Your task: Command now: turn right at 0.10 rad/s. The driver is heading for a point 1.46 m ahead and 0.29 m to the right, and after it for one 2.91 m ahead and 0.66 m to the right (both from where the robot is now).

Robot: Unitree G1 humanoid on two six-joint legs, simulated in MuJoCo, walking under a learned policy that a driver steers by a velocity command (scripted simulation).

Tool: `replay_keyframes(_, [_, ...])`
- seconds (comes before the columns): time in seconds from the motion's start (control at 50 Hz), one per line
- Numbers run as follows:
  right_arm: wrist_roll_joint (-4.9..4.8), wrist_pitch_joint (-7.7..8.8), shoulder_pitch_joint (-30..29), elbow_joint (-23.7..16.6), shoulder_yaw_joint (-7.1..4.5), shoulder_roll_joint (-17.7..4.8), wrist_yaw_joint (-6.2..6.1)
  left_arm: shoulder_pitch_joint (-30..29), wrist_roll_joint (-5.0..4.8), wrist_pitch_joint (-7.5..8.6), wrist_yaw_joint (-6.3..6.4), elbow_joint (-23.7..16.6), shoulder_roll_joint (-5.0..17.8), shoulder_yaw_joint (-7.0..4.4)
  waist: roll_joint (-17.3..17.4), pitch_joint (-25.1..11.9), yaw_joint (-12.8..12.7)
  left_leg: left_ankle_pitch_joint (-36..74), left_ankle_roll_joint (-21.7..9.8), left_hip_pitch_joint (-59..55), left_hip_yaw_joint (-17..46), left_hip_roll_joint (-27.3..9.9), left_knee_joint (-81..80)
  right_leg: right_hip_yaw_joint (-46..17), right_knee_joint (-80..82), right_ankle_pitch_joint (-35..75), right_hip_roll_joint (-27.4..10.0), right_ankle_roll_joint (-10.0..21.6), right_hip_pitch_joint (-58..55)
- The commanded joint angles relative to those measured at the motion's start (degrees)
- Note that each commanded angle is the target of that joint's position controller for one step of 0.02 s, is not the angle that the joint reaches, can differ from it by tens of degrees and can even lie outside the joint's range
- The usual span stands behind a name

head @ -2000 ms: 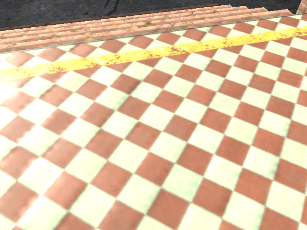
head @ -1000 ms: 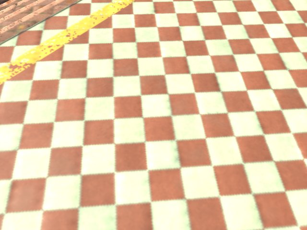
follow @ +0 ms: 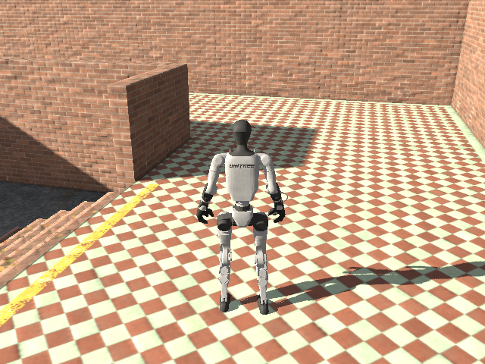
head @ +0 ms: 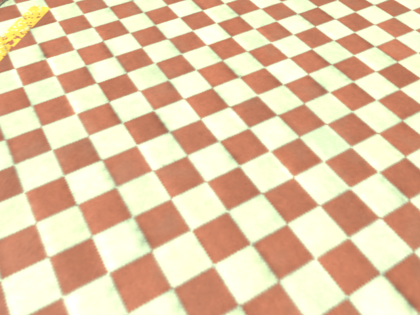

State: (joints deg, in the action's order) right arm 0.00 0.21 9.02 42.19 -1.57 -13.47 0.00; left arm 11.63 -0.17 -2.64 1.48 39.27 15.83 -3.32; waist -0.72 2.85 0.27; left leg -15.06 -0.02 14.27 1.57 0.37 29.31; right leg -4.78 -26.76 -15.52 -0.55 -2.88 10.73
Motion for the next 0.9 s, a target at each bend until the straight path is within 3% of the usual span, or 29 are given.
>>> replay_keyframes(0.02, [1.2,2.34,3.39,-2.76,-1.22,-6.03,0.6,0.44,0.96,0.88,0.26,-2.57,9.91,-2.25,-6.72,-9.19,3.4,5.86,-0.8,-1.18,1.88,-2.89,-4.62,-4.45,1.37,17.67,-5.69,5.42,-6.71])
replay_keyframes(0.04, [1.54,2.33,0.04,-2.49,-1.23,-7.49,0.54,-0.74,0.93,1.09,-0.36,-3.49,6.54,-1.62,-4.81,-7.41,0.84,3.92,1.18,-2.77,0.81,-2.11,-3.24,-4.31,2.45,10.54,-4.36,6.14,-3.15])
replay_keyframes(0.06, [1.3,2.13,-1.63,-2.5,-1.35,-7.54,0.49,-0.71,1.39,1.34,-0.52,-3.01,4.89,-1.04,-3.71,-5.89,0.42,4.0,1.56,-2.61,0.55,-1.94,-2.82,-4.34,3.27,6.93,-3.95,5.55,-1.19])
replay_keyframes(0.1, [0.91,1.28,-1.48,-2.11,-1.26,-7.1,0.02,-0.71,1.28,1.99,-0.5,-2.63,5.24,-0.94,-3.56,-2.85,0.38,5.7,1.22,-1.9,0.72,-2.01,-2.38,-3.97,3.56,6.12,-3.09,4.58,1.34])
replay_keyframes(0.18, [0.69,0.94,0.02,-0.58,-1.26,-6.77,-0.53,0.58,1.08,2.68,-0.19,-1.82,4.37,-0.38,-2.79,-1.71,0.56,6.38,1.31,-2.29,0.95,-2.2,-2.31,-3.77,3.18,5.89,-2.62,4.27,2.91])
replay_keyframes(0.36, [0.41,0.69,1.65,3.36,-1.49,-7.19,-1.42,1.42,0.88,3.29,-0.15,0.12,3.45,0.13,-0.2,-2.12,0.54,8.0,2.3,-3.28,1.22,-2.51,-2.41,-2.96,2.61,7.37,-1.66,4.48,2.55])
replay_keyframes(0.82, [0.03,-0.25,4.48,13.73,-1.37,-6.22,-2.79,4.87,0.39,3.63,0.4,10.58,2.47,0.57,0.53,-0.66,0.62,8.48,1.79,-3.72,0.81,-1.98,-3.57,-0.07,3.09,8.13,0.26,3.56,2.34])
replay_keyframes(0.86, [-0.35,-0.41,5.71,15.05,-1.23,-5.41,-2.89,6.3,0.01,3.27,0.67,12.01,3.04,0.34,-0.72,-0.94,0.28,-5.5,1.15,-2.46,-1.93,0.6,-1.55,-0.08,4.45,-8.96,1.06,4.77,2.62])
replay_keyframes(0.9, [-0.68,0.2,4.06,14.2,-1.22,-5.29,-2.85,7.04,-0.53,3.29,0.82,11.95,5.34,-0.27,-3.94,3.71,-0.8,-18.02,-0.2,4.46,-3.3,2.01,3.08,-6.03,8.54,-28.67,-2.41,8.34,6.12])
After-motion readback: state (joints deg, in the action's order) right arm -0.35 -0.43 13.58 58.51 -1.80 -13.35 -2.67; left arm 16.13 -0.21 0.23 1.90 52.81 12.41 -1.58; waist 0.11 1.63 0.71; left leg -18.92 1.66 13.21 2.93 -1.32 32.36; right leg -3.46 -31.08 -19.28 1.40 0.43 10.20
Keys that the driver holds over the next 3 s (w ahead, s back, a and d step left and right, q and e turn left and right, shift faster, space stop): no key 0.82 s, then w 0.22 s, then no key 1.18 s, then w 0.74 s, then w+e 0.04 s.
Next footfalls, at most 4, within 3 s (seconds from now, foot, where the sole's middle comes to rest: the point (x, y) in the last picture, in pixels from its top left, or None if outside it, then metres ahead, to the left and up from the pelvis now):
1.40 right None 0.23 -0.10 -0.77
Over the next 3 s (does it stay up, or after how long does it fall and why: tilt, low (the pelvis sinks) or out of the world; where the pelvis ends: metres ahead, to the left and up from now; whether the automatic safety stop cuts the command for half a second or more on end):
stays up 0.40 0.00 -0.01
